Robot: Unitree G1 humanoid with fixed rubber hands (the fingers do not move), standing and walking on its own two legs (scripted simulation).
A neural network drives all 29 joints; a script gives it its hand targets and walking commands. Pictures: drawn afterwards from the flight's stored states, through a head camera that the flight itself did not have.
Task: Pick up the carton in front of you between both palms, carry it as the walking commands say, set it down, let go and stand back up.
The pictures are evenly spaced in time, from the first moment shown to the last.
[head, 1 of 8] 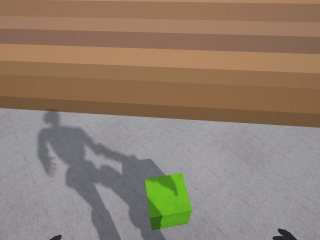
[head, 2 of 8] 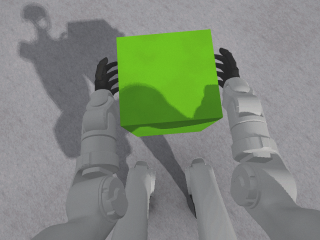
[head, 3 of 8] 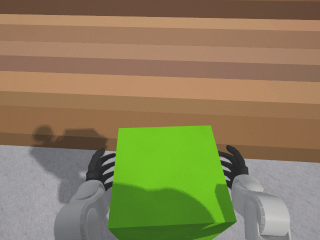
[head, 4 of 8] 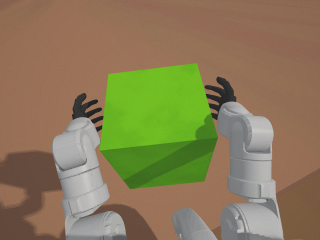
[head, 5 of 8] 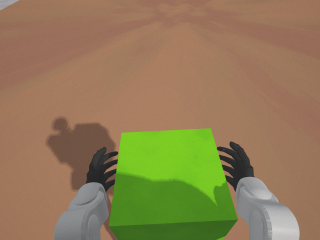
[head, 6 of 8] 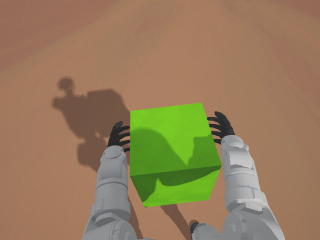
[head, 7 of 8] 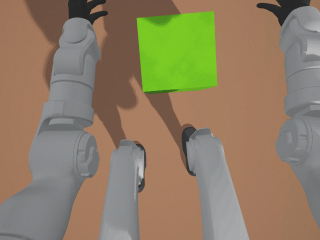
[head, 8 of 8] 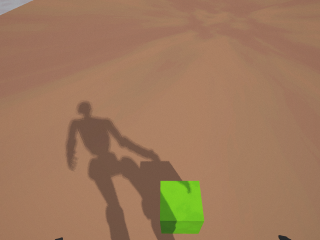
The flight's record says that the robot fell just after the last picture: no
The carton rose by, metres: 1.69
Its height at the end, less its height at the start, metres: +0.94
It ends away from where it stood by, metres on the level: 5.25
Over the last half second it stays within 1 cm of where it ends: yes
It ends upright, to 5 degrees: yes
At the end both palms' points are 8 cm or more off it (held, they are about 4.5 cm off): yes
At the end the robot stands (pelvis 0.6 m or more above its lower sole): yes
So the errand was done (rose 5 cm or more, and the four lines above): yes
